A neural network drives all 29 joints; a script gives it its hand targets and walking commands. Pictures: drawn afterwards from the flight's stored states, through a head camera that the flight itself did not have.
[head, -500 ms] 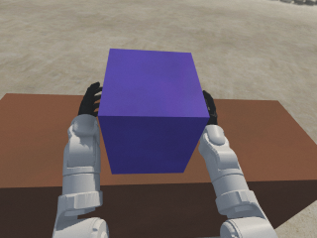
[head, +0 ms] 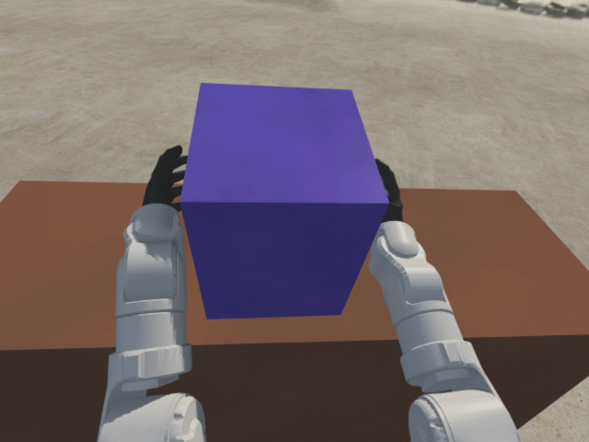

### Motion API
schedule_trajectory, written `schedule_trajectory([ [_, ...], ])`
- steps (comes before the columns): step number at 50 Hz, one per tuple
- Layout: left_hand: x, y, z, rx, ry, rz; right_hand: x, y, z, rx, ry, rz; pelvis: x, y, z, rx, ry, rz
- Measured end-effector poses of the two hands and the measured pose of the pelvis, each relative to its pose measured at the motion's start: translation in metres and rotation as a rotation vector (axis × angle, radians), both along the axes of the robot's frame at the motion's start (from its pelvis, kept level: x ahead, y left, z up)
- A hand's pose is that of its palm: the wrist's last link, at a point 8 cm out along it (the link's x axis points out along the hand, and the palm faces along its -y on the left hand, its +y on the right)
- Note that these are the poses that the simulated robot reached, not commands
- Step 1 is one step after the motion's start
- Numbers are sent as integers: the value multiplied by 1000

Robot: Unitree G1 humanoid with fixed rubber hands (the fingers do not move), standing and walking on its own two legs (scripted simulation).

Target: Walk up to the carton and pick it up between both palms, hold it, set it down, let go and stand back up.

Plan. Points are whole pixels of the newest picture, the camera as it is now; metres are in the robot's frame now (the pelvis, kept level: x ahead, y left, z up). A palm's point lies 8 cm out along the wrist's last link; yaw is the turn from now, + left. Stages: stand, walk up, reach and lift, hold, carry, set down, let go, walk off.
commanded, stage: hold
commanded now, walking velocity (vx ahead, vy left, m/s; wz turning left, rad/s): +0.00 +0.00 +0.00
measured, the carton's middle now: (276, 208) +0.39 +0.01 +0.16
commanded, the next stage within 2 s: none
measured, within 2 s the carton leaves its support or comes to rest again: neither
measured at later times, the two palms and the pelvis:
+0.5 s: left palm (158, 206) +0.36 +0.16 +0.20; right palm (383, 215) +0.36 -0.13 +0.18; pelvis +0.00 +0.00 +0.00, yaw +0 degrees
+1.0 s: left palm (161, 205) +0.36 +0.15 +0.20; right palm (385, 216) +0.36 -0.14 +0.18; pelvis +0.01 +0.00 +0.00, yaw +0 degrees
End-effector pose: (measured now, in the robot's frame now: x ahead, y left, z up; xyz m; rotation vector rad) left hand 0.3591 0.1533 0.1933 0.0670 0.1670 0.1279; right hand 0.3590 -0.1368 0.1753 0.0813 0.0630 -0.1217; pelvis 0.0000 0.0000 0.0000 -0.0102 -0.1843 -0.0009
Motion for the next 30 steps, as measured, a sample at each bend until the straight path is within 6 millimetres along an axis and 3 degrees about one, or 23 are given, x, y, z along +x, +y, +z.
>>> schedule_trajectory([
  [12, 3, -2, 7, 2, -1, 2, 4, -2, 8, 0, -2, 4, 0, -1, 0, 2, -2, -6],
  [30, 1, 2, 5, 2, -2, 3, 3, 2, 5, 0, -2, 5, 4, -1, 0, 1, -8, 7],
])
